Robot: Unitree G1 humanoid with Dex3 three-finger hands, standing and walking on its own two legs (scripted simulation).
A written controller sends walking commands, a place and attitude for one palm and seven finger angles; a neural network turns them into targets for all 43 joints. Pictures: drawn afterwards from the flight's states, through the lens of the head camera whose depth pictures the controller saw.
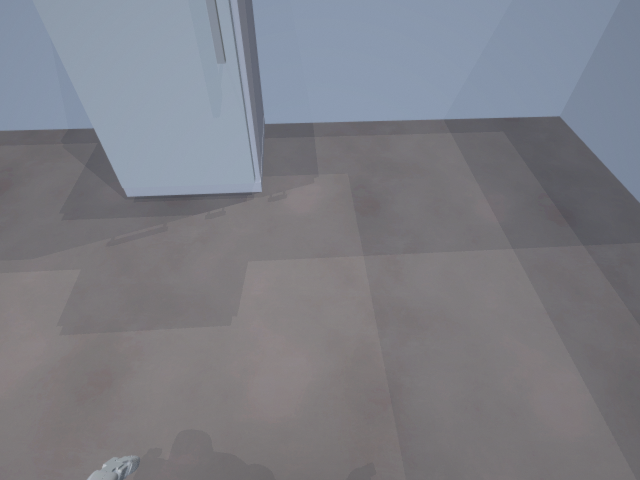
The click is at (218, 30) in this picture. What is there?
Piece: fridge door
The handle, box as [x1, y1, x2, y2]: [206, 0, 225, 63]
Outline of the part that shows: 206,0 217,63 224,63 225,58 215,0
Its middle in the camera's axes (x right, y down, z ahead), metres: -0.34 -0.75 +1.18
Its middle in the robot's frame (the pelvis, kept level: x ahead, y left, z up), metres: +1.38 +0.43 +0.11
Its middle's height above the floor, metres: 0.87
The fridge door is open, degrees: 0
